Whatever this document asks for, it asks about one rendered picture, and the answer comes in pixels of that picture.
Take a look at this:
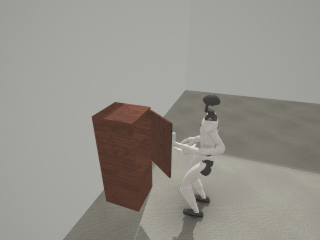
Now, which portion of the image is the handle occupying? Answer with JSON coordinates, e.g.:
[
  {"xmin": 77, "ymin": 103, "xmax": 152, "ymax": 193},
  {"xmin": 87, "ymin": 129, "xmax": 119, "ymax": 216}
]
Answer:
[{"xmin": 172, "ymin": 132, "xmax": 176, "ymax": 147}]

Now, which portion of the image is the left robot foot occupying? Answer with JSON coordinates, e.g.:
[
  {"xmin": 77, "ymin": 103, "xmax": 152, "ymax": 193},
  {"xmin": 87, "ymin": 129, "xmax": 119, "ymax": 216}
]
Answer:
[{"xmin": 183, "ymin": 208, "xmax": 204, "ymax": 218}]

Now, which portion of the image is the robot left upper arm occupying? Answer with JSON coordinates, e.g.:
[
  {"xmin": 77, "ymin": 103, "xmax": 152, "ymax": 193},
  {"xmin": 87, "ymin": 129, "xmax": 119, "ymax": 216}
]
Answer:
[{"xmin": 204, "ymin": 121, "xmax": 225, "ymax": 153}]

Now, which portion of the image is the cupboard door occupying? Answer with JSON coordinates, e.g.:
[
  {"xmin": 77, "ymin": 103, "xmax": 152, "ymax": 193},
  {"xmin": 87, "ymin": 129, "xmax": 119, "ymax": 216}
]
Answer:
[{"xmin": 150, "ymin": 110, "xmax": 173, "ymax": 178}]

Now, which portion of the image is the right robot hand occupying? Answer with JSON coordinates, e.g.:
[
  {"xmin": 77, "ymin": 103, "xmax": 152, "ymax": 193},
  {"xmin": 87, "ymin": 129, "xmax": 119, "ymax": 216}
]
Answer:
[{"xmin": 181, "ymin": 137, "xmax": 196, "ymax": 146}]

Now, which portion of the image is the right robot forearm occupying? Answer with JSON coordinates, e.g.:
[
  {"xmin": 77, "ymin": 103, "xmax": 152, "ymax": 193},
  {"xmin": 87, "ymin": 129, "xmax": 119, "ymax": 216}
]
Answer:
[{"xmin": 194, "ymin": 135, "xmax": 201, "ymax": 142}]

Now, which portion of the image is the left robot forearm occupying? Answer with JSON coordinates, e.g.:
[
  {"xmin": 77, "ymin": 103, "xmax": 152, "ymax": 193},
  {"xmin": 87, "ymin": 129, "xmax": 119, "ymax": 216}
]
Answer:
[{"xmin": 191, "ymin": 147, "xmax": 224, "ymax": 157}]

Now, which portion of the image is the robot right thigh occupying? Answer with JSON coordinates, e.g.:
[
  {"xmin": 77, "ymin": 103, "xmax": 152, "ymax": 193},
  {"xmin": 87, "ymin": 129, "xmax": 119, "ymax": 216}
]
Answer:
[{"xmin": 188, "ymin": 155, "xmax": 202, "ymax": 171}]

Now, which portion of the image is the left robot hand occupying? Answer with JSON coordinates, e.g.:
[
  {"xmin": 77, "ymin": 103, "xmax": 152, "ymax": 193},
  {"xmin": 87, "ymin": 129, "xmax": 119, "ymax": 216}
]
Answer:
[{"xmin": 173, "ymin": 141, "xmax": 197, "ymax": 155}]

